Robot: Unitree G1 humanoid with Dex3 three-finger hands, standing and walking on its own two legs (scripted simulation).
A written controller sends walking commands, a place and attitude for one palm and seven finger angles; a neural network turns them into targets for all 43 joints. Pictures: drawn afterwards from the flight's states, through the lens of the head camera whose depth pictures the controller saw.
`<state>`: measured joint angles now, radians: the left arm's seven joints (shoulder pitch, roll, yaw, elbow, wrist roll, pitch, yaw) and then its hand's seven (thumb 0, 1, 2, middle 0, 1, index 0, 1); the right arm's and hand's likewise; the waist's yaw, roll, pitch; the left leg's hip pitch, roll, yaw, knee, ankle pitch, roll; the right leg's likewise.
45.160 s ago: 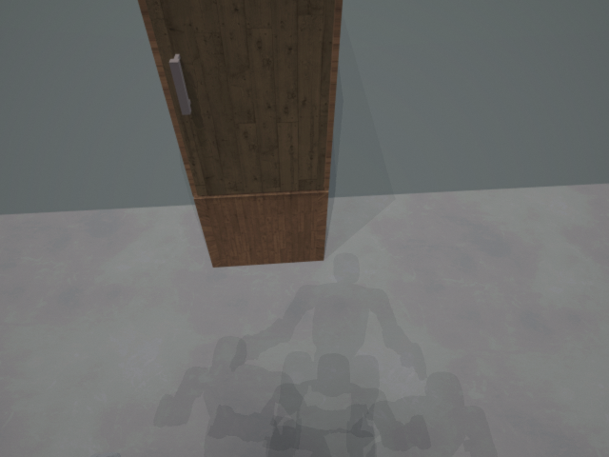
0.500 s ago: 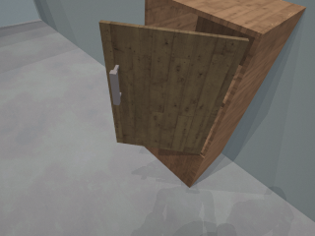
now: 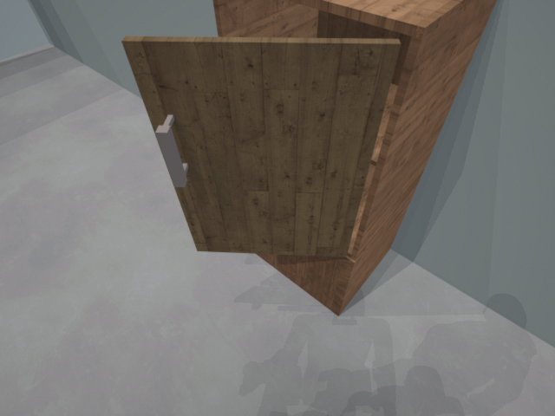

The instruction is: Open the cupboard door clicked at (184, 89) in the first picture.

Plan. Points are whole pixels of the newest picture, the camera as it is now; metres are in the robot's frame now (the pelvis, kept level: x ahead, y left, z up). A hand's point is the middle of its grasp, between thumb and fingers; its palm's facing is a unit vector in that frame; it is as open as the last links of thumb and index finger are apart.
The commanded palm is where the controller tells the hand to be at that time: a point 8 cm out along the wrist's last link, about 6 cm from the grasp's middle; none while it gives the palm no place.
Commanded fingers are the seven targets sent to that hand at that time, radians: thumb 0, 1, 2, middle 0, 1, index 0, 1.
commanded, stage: come to a stop and stand still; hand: left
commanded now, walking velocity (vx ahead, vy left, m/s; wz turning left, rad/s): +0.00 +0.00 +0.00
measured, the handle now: (175, 151) +0.57 +0.22 +0.05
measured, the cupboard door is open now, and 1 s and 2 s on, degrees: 38 38 38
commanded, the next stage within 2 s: look again from close up in 0.56 s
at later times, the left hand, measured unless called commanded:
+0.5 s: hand out of the picture +0.00 +0.13 -0.16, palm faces +0.03 -0.97 -0.22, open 7.4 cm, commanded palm none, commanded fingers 0.00 0.90 0.90 -0.20 -0.30 -0.20 -0.30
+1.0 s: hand out of the picture +0.02 +0.14 -0.16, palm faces +0.03 -0.98 -0.21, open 7.3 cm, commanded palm none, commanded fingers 0.00 0.90 0.90 -0.20 -0.30 -0.20 -0.30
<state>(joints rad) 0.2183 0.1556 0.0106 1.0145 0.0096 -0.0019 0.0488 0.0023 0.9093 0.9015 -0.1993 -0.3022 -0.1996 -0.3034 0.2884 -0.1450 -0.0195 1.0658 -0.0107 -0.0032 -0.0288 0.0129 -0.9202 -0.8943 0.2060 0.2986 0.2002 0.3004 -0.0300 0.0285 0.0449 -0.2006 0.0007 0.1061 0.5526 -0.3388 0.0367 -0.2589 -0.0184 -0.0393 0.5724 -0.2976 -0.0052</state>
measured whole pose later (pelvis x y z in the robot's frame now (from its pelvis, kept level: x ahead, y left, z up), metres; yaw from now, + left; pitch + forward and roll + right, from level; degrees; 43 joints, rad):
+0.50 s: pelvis -0.01 -0.05 +0.01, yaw +1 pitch -1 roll +1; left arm 0.28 0.15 -0.01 1.09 0.00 -0.03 0.02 0.00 0.91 0.90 -0.20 -0.30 -0.20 -0.30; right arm 0.31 -0.18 0.01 1.12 -0.01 -0.01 -0.01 0.00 -0.91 -0.89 0.20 0.30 0.20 0.30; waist -0.01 0.03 0.03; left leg -0.15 0.05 0.07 0.42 -0.24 -0.03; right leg -0.20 0.04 -0.08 0.44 -0.22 -0.07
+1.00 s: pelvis +0.01 -0.04 +0.01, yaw +1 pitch -1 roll +1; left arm 0.26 0.17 -0.01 1.11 0.01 -0.03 0.03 0.01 0.91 0.90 -0.20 -0.30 -0.20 -0.30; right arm 0.27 -0.15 0.01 1.15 -0.01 -0.03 -0.03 0.00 -0.92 -0.89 0.20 0.30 0.20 0.30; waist 0.00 0.01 0.03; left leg -0.12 0.04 0.08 0.41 -0.27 -0.02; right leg -0.18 0.03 -0.07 0.44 -0.25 -0.06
